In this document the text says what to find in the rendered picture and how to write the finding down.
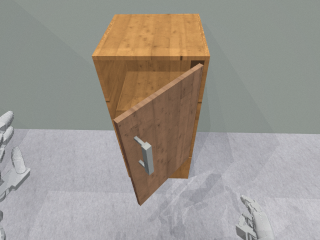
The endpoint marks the cupboard door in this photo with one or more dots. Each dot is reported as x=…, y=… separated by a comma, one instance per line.
x=165, y=120

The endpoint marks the right robot hand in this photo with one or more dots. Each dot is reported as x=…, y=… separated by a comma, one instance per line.
x=258, y=225

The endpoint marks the left robot hand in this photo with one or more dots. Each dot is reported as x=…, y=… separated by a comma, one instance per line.
x=13, y=179

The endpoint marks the handle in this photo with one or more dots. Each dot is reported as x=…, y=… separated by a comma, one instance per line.
x=147, y=162

